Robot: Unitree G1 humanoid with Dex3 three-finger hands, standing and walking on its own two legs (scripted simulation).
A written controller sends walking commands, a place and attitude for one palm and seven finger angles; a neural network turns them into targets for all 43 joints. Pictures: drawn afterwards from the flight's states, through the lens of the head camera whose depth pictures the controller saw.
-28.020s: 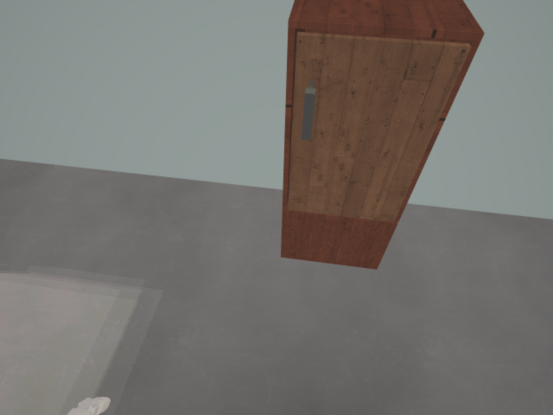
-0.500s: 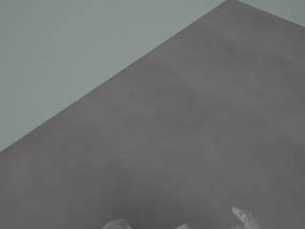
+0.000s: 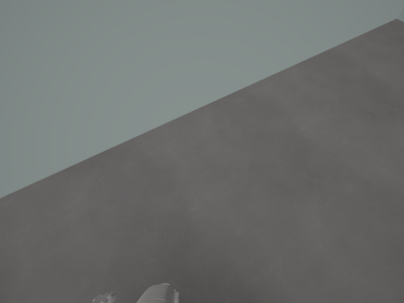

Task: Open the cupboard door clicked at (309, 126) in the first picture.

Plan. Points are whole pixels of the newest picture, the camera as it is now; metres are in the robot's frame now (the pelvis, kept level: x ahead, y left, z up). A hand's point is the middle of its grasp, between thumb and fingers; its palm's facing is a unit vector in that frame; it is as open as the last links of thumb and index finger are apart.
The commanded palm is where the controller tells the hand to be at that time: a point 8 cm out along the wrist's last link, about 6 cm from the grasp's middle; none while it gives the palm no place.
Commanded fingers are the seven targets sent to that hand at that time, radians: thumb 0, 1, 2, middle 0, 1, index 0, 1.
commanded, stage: turn to face it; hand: left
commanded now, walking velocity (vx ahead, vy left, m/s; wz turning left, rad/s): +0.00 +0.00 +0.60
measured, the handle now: out of the picture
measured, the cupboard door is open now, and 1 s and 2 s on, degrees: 53 53 53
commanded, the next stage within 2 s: none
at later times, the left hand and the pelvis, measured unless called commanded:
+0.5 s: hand out of the picture +0.06 +0.22 -0.16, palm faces +0.27 -0.92 -0.29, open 7.3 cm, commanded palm none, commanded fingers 0.00 0.90 0.90 -0.20 -0.30 -0.20 -0.30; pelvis +0.01 -0.01 -0.01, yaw +16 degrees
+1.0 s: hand out of the picture -0.07 +0.20 -0.19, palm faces +0.58 -0.77 -0.25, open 7.3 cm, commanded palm none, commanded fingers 0.00 0.90 0.90 -0.20 -0.30 -0.20 -0.30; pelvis +0.02 -0.01 -0.01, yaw +35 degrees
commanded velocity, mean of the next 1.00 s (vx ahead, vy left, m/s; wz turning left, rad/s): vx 0.00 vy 0.00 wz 0.60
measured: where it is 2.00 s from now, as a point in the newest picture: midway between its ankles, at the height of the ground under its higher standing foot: outside the picture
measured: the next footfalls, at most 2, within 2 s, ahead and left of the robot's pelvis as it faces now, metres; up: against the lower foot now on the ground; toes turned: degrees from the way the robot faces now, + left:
left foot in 0.14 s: +0.04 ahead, +0.13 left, +0.00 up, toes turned +11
right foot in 0.52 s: +0.08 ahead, -0.13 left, +0.00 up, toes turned +14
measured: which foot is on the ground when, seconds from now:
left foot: up 0.00-0.12, down 0.14-0.52, up 0.54-0.86, down 0.88-1.00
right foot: down 0.00-0.14, up 0.16-0.50, down 0.52-0.88, up 0.90-1.00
